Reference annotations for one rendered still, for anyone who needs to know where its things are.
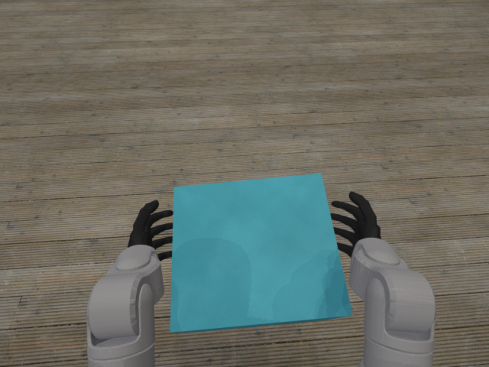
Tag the robot left forearm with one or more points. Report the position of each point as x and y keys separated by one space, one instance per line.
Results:
x=120 y=311

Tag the robot right forearm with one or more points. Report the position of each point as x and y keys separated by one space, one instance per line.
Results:
x=400 y=307

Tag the left robot hand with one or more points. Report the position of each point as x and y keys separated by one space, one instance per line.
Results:
x=142 y=233

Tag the carton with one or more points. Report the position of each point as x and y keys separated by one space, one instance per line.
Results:
x=254 y=253

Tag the right robot hand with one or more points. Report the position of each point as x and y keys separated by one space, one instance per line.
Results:
x=365 y=227

